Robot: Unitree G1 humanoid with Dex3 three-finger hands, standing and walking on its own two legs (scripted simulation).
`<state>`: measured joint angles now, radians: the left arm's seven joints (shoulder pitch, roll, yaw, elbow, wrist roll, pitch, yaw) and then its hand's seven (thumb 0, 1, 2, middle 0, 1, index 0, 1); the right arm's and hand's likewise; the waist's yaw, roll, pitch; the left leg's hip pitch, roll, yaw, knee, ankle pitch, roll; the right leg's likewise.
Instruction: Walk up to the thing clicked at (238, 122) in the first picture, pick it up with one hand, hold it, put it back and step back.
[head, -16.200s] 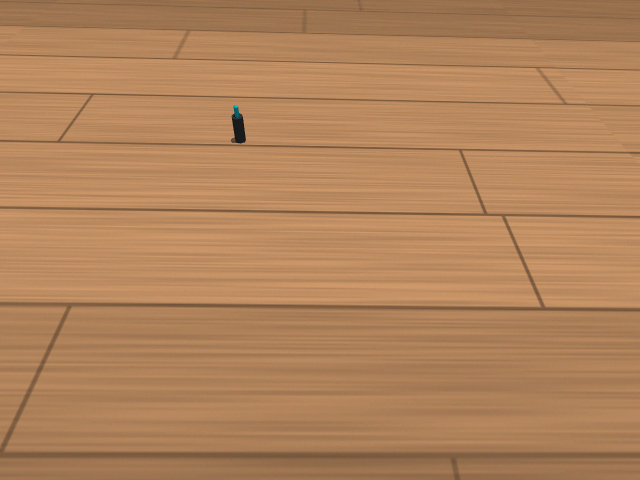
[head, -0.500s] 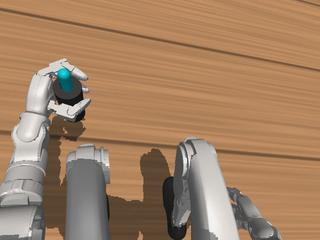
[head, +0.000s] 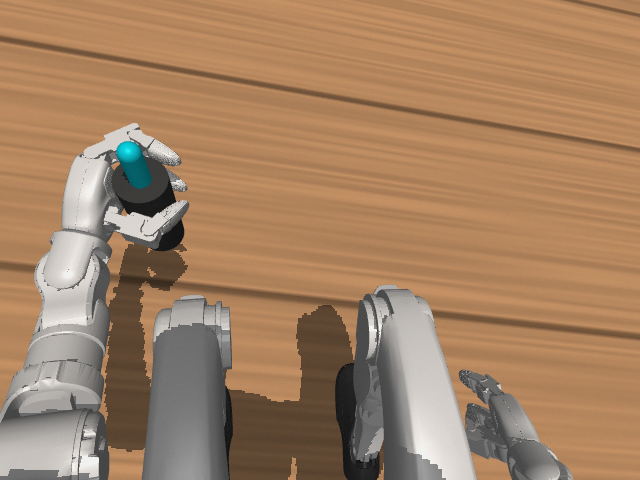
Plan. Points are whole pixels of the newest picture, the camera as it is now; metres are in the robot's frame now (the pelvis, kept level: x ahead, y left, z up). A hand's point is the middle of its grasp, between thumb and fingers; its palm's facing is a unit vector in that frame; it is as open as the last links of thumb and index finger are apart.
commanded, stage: lift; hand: left
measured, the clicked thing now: (148, 198) +0.43 +0.19 -0.04
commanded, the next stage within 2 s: none
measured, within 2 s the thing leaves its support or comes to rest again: neither
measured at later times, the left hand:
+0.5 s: hand (129, 194) +0.41 +0.19 +0.03, palm faces -0.17 -0.98 -0.05, open 7.9 cm
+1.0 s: hand (35, 120) +0.38 +0.18 +0.20, palm faces -0.14 -0.99 -0.04, open 7.9 cm
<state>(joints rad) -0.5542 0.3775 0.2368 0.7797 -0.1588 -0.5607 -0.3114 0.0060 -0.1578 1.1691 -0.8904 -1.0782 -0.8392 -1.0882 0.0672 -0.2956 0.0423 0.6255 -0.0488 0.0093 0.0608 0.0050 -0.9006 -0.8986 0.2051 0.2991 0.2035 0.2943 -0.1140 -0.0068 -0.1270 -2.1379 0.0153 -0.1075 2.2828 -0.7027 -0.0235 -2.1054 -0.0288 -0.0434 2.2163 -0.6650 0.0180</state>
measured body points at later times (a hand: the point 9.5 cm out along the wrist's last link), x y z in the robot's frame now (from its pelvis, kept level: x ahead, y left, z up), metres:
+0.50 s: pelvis +0.00 +0.00 +0.03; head +0.17 +0.04 +0.45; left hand +0.41 +0.24 +0.03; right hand +0.15 -0.26 -0.08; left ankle +0.08 +0.13 -0.34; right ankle +0.10 -0.13 -0.34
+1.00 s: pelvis +0.02 +0.01 +0.16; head +0.16 +0.03 +0.59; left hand +0.38 +0.24 +0.20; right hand +0.20 -0.24 +0.05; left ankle +0.08 +0.13 -0.34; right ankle +0.10 -0.13 -0.34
